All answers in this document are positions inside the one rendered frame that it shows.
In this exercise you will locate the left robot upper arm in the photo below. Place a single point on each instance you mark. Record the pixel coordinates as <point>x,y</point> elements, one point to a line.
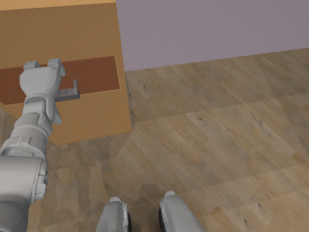
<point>23,180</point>

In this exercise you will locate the drawer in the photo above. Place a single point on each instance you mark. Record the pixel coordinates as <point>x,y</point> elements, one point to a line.
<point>93,75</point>

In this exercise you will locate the left robot hand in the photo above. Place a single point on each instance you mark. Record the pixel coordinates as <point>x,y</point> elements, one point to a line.
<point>43,80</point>

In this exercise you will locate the cabinet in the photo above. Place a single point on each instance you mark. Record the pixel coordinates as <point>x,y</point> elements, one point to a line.
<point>39,30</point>

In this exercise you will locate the robot left forearm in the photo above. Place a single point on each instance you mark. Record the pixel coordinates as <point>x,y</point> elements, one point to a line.
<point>32,129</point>

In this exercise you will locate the handle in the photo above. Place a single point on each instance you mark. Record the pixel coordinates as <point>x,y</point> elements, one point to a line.
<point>68,94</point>

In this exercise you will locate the right robot thigh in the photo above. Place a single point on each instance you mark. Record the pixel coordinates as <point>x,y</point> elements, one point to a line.
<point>176,212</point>

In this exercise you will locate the robot right shin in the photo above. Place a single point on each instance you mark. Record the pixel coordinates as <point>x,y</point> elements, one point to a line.
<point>168,226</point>

